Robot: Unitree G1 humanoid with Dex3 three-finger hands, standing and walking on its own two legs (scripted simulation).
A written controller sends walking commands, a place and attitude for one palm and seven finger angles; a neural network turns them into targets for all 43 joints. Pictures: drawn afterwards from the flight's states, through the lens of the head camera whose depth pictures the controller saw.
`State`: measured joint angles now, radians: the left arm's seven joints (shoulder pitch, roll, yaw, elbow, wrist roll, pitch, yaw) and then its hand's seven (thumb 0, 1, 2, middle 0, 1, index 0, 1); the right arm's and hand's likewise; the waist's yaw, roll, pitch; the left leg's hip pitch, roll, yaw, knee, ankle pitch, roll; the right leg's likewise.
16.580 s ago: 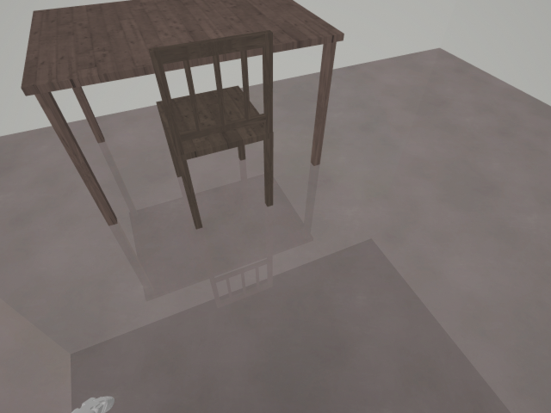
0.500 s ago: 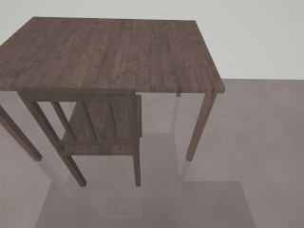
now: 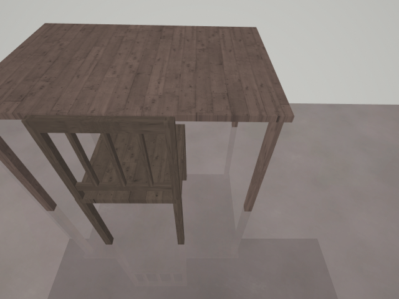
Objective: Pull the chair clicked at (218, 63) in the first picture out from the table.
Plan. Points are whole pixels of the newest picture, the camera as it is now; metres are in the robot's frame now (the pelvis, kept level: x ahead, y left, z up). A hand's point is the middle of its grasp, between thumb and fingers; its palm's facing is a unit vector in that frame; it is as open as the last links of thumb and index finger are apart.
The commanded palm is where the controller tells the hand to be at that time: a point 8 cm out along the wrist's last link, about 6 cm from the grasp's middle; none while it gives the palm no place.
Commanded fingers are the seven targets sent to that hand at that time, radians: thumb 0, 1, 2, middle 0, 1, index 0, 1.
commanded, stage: look again from close up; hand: left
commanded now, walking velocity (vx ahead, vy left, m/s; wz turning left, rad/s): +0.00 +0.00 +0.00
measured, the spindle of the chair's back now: (115, 160) +0.52 +0.30 -0.12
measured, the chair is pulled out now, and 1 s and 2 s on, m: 0.00 0.00 0.00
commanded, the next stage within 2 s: shuffle to correct the standing spot in 0.76 s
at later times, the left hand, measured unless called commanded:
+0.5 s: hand out of the picture -0.05 +0.13 -0.18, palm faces +0.07 -0.99 -0.15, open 7.4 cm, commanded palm none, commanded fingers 0.00 0.90 0.90 -0.20 -0.30 -0.20 -0.30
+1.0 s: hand out of the picture -0.04 +0.13 -0.18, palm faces +0.09 -0.99 -0.14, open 7.4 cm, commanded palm none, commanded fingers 0.00 0.90 0.90 -0.20 -0.30 -0.20 -0.30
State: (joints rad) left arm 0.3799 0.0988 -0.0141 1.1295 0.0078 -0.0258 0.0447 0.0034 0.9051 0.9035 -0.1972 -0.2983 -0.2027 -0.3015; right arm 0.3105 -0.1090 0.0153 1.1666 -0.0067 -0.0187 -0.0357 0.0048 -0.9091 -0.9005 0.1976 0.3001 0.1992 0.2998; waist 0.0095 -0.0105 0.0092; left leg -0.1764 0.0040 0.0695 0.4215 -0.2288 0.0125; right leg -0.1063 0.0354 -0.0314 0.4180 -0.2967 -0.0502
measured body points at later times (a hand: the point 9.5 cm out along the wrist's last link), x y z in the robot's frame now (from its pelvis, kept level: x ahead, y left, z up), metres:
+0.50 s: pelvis +0.00 -0.01 +0.00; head +0.00 -0.02 +0.45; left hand -0.05 +0.18 -0.16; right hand -0.02 -0.21 -0.17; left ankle +0.00 +0.11 -0.74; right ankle -0.04 -0.08 -0.74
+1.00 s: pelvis +0.01 -0.01 +0.00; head +0.00 -0.01 +0.45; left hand -0.05 +0.19 -0.17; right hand -0.02 -0.22 -0.17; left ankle +0.00 +0.11 -0.74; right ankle -0.04 -0.08 -0.74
